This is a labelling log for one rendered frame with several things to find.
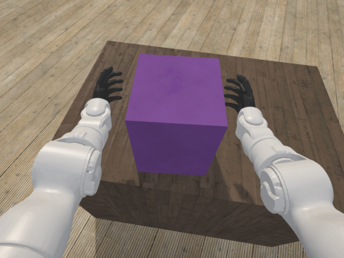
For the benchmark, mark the left robot hand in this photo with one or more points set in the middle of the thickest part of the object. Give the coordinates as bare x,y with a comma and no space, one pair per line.
101,89

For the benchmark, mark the right robot upper arm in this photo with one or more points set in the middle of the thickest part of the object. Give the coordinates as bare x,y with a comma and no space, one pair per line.
301,193

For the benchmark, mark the right robot hand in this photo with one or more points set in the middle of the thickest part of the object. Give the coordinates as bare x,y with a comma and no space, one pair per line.
245,98

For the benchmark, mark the carton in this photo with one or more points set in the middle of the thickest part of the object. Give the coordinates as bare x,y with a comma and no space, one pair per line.
176,116

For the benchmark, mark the left robot forearm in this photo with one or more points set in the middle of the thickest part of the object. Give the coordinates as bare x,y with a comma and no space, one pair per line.
92,130

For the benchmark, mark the right robot forearm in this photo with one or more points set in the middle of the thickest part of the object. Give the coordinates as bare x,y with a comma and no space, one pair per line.
260,144

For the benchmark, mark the left robot upper arm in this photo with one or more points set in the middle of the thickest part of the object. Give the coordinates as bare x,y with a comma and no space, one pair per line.
40,225

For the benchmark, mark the pedestal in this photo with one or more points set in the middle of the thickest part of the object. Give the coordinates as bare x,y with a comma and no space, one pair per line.
226,203

